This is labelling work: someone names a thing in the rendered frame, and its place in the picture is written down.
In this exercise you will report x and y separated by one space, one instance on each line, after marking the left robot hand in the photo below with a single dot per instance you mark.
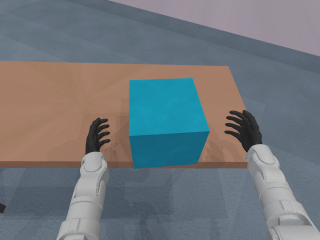
92 140

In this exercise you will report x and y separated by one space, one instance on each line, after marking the right robot upper arm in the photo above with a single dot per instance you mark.
292 232

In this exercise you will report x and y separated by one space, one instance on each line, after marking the carton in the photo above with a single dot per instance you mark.
167 124

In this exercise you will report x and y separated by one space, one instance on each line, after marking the right robot hand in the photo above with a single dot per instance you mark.
248 129

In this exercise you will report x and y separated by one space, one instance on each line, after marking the robot left forearm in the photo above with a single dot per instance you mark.
87 202

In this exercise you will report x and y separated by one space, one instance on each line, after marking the robot right forearm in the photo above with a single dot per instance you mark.
280 207

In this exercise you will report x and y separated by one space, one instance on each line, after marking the table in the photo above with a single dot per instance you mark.
47 108

